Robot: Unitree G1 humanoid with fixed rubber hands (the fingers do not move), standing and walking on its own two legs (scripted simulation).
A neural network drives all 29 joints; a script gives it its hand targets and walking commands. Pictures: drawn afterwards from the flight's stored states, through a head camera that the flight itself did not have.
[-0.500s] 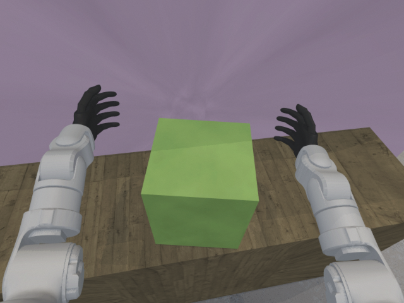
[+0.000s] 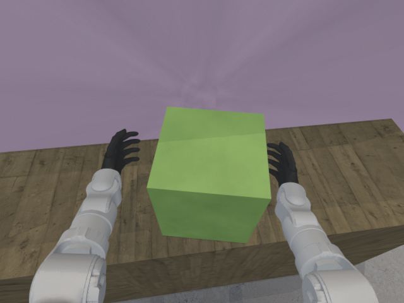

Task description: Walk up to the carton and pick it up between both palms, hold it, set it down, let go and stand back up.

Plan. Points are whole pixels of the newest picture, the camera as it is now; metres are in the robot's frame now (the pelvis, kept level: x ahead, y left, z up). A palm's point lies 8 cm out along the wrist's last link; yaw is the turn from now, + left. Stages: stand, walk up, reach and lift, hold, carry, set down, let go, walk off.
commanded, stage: reach and lift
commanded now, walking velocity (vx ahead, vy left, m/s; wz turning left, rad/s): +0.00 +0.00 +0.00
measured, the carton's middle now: (209, 179) +0.37 -0.04 -0.02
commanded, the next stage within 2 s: none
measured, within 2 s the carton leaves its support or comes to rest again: neither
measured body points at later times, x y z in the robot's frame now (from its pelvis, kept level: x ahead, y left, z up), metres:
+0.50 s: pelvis -0.02 -0.01 -0.02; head +0.03 +0.00 +0.43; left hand +0.41 +0.15 +0.01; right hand +0.36 -0.21 +0.01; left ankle -0.01 +0.10 -0.74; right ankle +0.02 -0.12 -0.74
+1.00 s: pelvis -0.02 +0.00 -0.01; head +0.04 +0.00 +0.44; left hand +0.41 +0.11 +0.02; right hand +0.36 -0.19 +0.00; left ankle -0.01 +0.10 -0.74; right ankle +0.02 -0.12 -0.74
